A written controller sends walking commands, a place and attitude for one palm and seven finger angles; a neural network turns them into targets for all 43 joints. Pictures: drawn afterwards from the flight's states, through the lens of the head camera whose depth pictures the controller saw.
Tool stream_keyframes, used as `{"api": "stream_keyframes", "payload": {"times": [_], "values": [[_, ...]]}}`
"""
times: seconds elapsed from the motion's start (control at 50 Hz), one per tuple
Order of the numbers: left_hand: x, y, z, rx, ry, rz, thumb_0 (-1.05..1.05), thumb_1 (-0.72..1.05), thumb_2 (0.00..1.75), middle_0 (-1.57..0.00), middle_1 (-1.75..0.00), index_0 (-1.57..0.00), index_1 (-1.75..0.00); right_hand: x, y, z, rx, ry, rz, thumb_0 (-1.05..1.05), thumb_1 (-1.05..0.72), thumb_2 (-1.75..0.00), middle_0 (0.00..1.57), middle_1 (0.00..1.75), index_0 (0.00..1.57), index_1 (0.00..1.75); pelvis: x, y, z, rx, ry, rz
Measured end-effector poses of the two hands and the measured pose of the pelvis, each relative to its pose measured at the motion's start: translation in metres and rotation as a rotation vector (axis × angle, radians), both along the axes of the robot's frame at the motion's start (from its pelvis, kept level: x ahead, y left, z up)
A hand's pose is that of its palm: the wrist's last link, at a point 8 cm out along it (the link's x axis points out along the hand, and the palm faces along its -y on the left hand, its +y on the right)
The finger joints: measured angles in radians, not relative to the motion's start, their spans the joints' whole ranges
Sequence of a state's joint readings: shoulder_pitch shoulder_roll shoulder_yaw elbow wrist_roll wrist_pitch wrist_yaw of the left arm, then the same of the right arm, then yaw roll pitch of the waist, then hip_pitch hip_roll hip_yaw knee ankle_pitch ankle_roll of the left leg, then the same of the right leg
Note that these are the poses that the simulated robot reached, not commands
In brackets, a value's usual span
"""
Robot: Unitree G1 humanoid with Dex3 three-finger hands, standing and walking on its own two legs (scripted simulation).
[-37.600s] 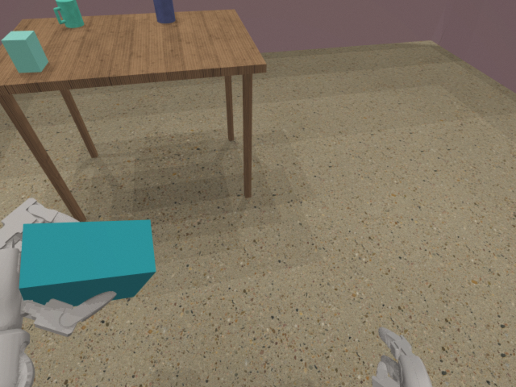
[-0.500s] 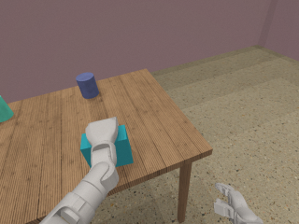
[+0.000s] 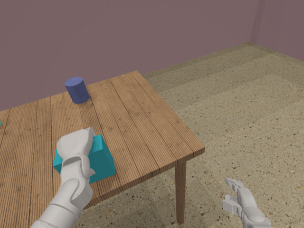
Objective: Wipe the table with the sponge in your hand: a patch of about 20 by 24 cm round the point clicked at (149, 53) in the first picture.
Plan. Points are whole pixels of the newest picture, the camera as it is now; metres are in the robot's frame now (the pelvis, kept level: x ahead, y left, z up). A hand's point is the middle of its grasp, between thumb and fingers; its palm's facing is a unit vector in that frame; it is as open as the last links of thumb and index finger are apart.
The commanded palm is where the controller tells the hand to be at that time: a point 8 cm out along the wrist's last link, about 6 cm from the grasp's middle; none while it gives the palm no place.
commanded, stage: slide back across to the middle lane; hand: left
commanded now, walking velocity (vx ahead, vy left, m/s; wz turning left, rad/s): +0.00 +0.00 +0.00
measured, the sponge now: (89, 166) +0.29 +0.23 +0.02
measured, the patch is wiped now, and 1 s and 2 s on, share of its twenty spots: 1.00 1.00 1.00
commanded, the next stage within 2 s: wipe forward along the middle lane in 0.14 s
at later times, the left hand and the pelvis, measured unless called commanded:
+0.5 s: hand (73, 153) +0.29 +0.27 +0.07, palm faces -0.01 -0.06 -1.00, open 10.3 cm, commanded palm +0.27 +0.27 +0.10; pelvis +0.00 +0.00 +0.00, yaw +0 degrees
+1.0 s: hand (69, 142) +0.34 +0.30 +0.07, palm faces -0.05 -0.03 -1.00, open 10.3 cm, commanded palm +0.32 +0.31 +0.10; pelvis -0.01 +0.02 +0.00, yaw +1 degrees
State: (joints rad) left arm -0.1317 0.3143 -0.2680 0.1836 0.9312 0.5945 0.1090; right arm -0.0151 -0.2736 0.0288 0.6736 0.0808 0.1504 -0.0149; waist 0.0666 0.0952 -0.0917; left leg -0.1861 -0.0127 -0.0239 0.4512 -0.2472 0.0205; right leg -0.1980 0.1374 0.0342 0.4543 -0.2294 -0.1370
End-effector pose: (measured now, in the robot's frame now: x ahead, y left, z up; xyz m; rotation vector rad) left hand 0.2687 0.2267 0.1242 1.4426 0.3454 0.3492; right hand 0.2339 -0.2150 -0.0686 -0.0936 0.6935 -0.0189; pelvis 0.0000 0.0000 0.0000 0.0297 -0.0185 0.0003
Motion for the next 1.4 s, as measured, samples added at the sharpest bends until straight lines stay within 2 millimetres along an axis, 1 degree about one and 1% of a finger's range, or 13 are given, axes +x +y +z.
{"api": "stream_keyframes", "payload": {"times": [0.32,0.38,0.58,0.9,1.1,1.24,1.4], "values": [[-0.008,0.021,-0.002,0.016,0.003,0.016,-0.01,-0.51,1.04,-0.68,-1.34,-0.71,-1.33,-0.014,-0.004,-0.013,-0.020,0.026,-0.026,0.01,-0.90,-0.90,0.20,0.30,0.20,0.30,0.002,0.001,-0.001,0.000,0.013,-0.015],[-0.007,0.025,-0.003,0.026,0.013,0.028,-0.01,-0.51,1.04,-0.68,-1.34,-0.71,-1.32,-0.016,-0.004,-0.015,-0.030,0.036,-0.028,0.01,-0.90,-0.90,0.20,0.30,0.20,0.30,0.001,0.002,-0.001,-0.002,0.015,-0.009],[0.018,0.042,-0.002,0.042,0.052,0.041,-0.01,-0.52,1.04,-0.69,-1.33,-0.72,-1.32,-0.028,-0.006,-0.022,-0.054,0.076,-0.045,0.01,-0.90,-0.90,0.20,0.30,0.20,0.30,-0.002,0.004,-0.001,-0.006,0.044,0.003],[0.041,0.061,-0.003,0.057,0.062,0.027,0.00,-0.52,1.04,-0.69,-1.33,-0.72,-1.32,-0.068,-0.012,-0.038,-0.082,0.179,-0.092,0.01,-0.90,-0.90,0.20,0.30,0.20,0.30,-0.008,0.013,-0.003,-0.015,0.078,0.009],[0.065,0.077,-0.002,0.076,0.083,0.017,0.00,-0.52,1.04,-0.69,-1.33,-0.72,-1.32,-0.086,-0.008,-0.044,-0.097,0.234,-0.109,0.01,-0.90,-0.90,0.20,0.30,0.20,0.30,-0.009,0.021,-0.003,-0.024,0.108,0.017],[0.080,0.088,-0.002,0.074,0.084,0.014,0.00,-0.52,1.04,-0.69,-1.33,-0.72,-1.32,-0.093,-0.001,-0.047,-0.098,0.277,-0.114,0.01,-0.90,-0.90,0.20,0.30,0.20,0.30,-0.004,0.030,-0.003,-0.031,0.129,0.019],[0.095,0.099,-0.002,0.070,0.082,0.012,0.01,-0.52,1.04,-0.70,-1.33,-0.72,-1.31,-0.090,0.012,-0.047,-0.099,0.302,-0.106,0.01,-0.90,-0.90,0.20,0.30,0.20,0.30,0.002,0.042,-0.002,-0.038,0.144,0.021]]}}
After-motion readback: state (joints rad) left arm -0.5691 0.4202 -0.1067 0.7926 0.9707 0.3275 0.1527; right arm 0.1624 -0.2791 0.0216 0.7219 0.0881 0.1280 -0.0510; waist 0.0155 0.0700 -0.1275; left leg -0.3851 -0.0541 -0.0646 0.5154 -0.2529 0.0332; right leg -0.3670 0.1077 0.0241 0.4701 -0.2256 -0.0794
